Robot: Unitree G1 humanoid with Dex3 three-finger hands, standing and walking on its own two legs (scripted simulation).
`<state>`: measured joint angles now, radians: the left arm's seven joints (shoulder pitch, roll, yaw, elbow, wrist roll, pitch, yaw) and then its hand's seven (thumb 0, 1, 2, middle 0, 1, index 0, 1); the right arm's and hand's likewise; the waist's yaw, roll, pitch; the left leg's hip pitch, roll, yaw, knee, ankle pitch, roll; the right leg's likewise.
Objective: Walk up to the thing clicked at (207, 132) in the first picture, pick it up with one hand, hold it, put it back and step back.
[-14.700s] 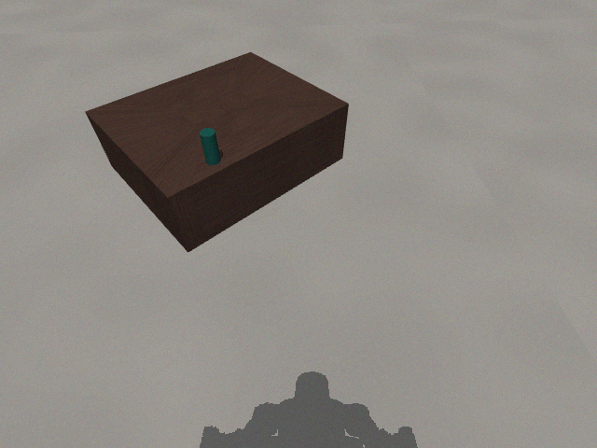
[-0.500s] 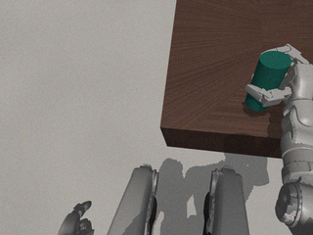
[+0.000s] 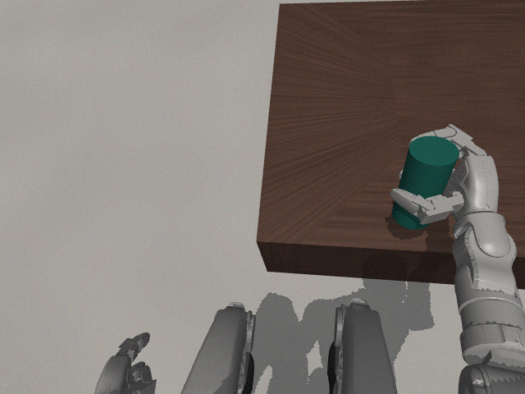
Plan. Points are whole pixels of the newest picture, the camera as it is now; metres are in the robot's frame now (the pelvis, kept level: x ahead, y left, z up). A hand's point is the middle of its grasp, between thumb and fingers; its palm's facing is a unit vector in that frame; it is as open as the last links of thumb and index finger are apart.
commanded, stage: lift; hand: right
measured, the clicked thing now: (421, 186) +0.42 -0.19 +0.00
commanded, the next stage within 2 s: hold in 1.34 s
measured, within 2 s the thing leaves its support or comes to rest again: neither
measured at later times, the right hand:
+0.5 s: hand (471, 180) +0.37 -0.20 +0.12, palm faces +0.03 +1.00 +0.00, open 9.6 cm
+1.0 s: hand (487, 176) +0.35 -0.18 +0.16, palm faces +0.02 +1.00 +0.02, open 9.6 cm
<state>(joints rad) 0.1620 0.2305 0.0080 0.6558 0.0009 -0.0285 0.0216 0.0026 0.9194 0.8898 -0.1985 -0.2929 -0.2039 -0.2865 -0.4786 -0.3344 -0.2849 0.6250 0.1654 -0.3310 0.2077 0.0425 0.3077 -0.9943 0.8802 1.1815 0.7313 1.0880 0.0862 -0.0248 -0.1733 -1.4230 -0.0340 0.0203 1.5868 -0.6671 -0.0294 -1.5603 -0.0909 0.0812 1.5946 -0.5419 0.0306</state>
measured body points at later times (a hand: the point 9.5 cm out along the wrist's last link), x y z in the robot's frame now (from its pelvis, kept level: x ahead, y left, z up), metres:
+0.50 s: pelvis +0.03 -0.01 +0.09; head +0.13 -0.03 +0.53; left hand +0.19 +0.24 -0.01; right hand +0.37 -0.25 +0.12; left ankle +0.04 +0.14 -0.54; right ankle +0.08 -0.14 -0.54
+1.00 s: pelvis +0.04 +0.00 +0.13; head +0.10 -0.02 +0.58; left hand +0.19 +0.24 +0.03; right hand +0.35 -0.24 +0.16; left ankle +0.04 +0.14 -0.54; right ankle +0.08 -0.14 -0.54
